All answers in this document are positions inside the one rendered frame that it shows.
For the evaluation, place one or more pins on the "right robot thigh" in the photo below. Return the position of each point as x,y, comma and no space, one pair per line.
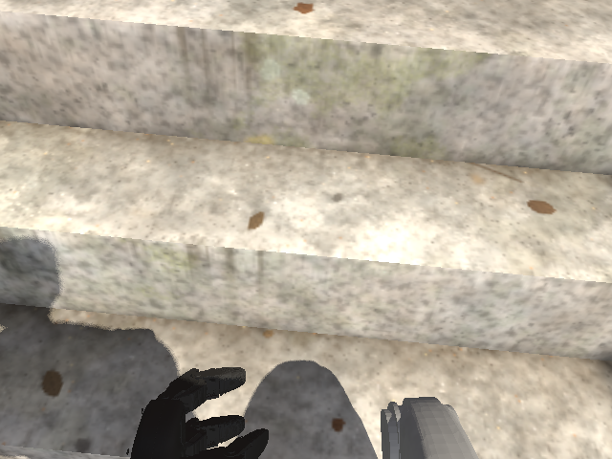
423,428

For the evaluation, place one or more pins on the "robot left hand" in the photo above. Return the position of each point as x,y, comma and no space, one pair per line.
163,432

